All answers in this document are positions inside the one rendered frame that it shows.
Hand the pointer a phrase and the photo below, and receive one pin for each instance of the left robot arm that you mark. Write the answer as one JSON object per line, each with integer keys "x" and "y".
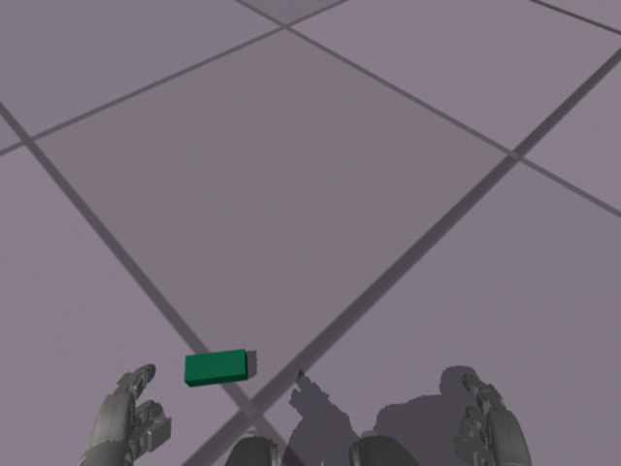
{"x": 111, "y": 453}

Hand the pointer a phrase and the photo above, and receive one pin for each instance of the left robot hand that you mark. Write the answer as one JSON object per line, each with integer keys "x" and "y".
{"x": 144, "y": 428}

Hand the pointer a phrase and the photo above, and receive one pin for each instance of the carton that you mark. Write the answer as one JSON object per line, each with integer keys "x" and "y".
{"x": 216, "y": 367}

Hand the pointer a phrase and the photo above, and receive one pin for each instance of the right robot hand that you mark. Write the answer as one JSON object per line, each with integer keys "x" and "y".
{"x": 502, "y": 442}

